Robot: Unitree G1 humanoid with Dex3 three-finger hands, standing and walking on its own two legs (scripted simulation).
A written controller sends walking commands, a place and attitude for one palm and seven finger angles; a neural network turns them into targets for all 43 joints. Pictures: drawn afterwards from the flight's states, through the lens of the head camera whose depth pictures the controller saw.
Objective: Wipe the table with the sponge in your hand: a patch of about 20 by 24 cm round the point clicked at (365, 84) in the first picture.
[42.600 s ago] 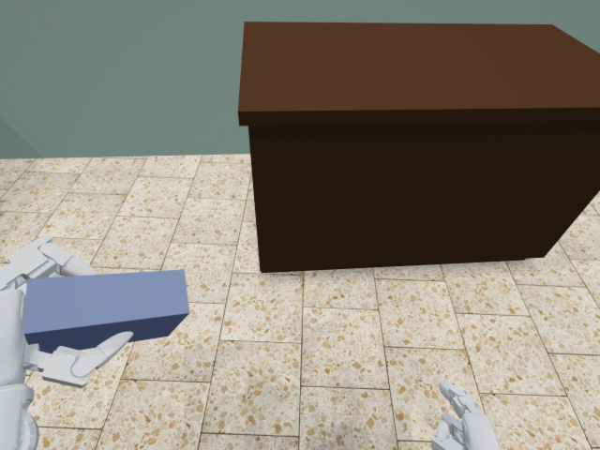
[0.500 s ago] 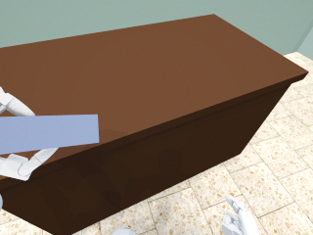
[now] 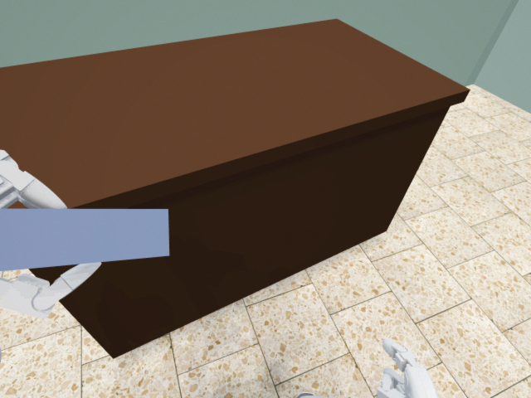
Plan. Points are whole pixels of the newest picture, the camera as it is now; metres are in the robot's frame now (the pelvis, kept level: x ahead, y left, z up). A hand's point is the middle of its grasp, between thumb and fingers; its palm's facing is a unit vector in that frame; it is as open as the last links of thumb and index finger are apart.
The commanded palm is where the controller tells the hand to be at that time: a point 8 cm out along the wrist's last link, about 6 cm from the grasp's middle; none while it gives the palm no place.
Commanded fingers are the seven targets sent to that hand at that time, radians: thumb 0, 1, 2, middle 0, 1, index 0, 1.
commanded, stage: stop stepping back and stand still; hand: left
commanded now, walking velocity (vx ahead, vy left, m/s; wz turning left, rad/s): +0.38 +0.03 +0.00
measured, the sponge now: (109, 236) +0.24 +0.18 +0.21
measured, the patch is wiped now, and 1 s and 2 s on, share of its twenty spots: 0.95 0.95 0.95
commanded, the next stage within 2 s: stand and wait in 1.82 s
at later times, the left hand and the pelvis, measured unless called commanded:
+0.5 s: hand out of the picture +0.05 +0.20 +0.26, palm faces +0.44 -0.83 -0.33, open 9.2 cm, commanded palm +0.01 +0.25 +0.26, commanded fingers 0.00 0.10 1.30 -1.20 -1.60 -1.20 -1.60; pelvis -0.15 -0.03 +0.00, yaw -1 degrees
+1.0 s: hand out of the picture -0.02 +0.18 +0.26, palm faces +0.50 -0.79 -0.36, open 9.2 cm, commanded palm -0.08 +0.23 +0.26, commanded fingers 0.00 0.10 1.30 -1.20 -1.60 -1.20 -1.60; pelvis -0.23 -0.06 +0.01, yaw +2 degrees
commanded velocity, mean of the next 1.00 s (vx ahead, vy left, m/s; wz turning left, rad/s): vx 0.25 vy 0.05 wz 0.00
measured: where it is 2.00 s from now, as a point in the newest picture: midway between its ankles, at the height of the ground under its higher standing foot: outside the picture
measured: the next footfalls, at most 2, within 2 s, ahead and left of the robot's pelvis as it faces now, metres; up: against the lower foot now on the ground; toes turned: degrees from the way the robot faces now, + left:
left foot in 0.06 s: +0.01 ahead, +0.14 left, +0.00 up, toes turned +3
right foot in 0.30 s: -0.03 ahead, -0.13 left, +0.00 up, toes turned -2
